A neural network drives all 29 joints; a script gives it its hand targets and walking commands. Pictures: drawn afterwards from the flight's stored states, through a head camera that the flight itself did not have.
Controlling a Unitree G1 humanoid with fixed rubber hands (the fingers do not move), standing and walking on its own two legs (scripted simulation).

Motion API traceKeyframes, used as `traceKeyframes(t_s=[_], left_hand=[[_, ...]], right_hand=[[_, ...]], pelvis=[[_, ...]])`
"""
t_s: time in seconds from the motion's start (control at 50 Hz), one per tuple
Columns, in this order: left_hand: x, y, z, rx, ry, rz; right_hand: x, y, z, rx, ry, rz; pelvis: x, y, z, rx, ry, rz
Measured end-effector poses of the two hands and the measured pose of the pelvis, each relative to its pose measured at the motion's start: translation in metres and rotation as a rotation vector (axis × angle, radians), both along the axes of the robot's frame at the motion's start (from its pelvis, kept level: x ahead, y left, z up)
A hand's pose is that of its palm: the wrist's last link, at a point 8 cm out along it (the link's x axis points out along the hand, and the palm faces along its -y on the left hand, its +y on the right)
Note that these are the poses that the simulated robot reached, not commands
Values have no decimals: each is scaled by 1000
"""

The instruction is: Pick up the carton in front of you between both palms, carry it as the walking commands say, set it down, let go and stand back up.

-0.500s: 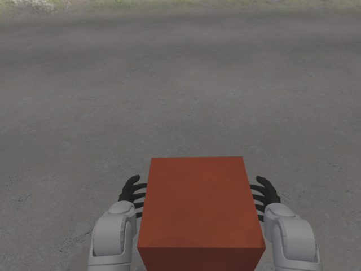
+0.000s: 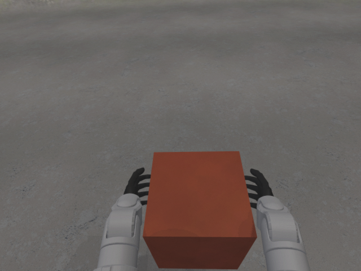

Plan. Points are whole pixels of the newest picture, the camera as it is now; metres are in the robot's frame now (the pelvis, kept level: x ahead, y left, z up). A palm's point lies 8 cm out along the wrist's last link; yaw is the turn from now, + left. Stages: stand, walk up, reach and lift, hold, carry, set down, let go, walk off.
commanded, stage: carry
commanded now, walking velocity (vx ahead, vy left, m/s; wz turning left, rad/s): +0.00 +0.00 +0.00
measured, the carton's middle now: (196, 212) +0.31 +0.00 -0.04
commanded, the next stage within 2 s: hold in 0.36 s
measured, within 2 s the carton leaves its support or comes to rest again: neither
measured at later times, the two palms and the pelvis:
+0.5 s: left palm (120, 208) +0.27 +0.17 +0.04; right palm (255, 204) +0.29 -0.13 +0.04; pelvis +0.00 +0.00 +0.01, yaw +6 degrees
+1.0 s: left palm (126, 212) +0.25 +0.15 +0.06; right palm (261, 192) +0.31 -0.14 +0.05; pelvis +0.00 -0.05 +0.01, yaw +12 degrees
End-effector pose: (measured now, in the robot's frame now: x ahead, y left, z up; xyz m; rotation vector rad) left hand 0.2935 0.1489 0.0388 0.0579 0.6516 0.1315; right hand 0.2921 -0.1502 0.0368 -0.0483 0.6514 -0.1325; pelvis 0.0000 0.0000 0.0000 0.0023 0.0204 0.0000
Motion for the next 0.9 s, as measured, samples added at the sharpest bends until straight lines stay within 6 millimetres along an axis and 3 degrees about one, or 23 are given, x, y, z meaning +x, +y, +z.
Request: traceKeyframes(t_s=[0.4, 0.64, 0.9], left_hand=[[-9, 8, 1, -3, 6, 3], [-47, 38, 7, 6, 8, 181], [-42, 7, 15, 15, 12, 188]], right_hand=[[-8, 7, 2, 3, 5, 1], [7, 43, 6, 0, 6, 186], [13, 12, 9, 25, 9, 190]], pelvis=[[0, 5, 1, -13, -36, 22], [-4, -12, 12, 4, -126, 160], [-4, -45, 12, 8, -139, 195]])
